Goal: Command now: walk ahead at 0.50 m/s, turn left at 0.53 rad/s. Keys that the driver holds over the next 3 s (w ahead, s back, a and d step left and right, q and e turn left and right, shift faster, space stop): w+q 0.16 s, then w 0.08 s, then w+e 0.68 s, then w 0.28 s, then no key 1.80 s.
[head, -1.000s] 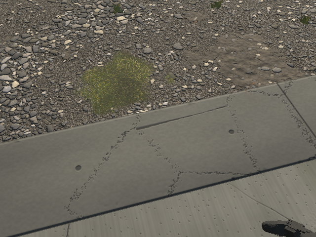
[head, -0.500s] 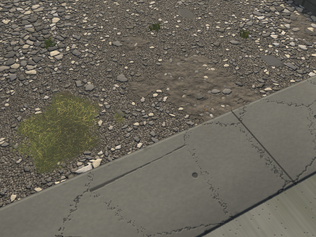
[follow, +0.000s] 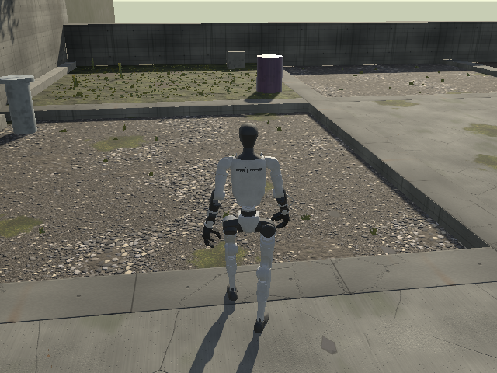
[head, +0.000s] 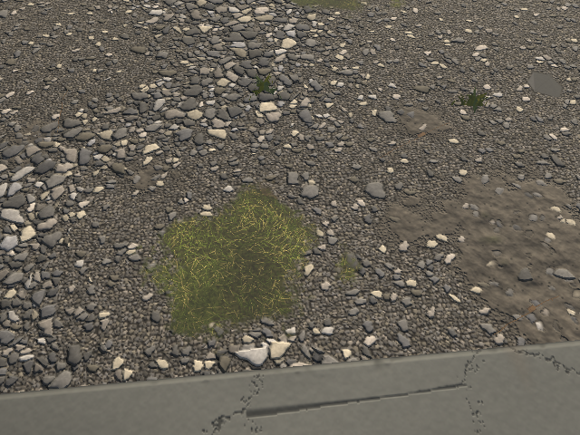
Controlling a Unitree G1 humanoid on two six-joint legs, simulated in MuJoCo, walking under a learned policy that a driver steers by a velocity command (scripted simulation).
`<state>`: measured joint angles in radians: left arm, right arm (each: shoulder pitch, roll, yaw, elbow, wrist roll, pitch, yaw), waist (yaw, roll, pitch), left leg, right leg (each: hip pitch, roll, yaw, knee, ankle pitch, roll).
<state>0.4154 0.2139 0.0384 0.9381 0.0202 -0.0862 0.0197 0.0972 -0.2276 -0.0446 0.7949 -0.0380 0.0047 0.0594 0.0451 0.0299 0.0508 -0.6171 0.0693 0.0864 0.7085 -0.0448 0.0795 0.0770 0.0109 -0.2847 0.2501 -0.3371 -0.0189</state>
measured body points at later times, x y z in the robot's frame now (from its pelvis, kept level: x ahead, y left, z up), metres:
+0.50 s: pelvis +0.26 +0.05 +0.01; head +0.28 +0.06 +0.45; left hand +0.36 +0.31 -0.12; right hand +0.29 -0.22 -0.12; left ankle +0.17 +0.08 -0.74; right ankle +0.45 -0.08 -0.68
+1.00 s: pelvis +0.52 +0.02 +0.01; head +0.53 +0.00 +0.46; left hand +0.55 +0.31 -0.11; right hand +0.64 -0.27 -0.11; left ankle +0.66 +0.20 -0.66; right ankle +0.43 -0.01 -0.74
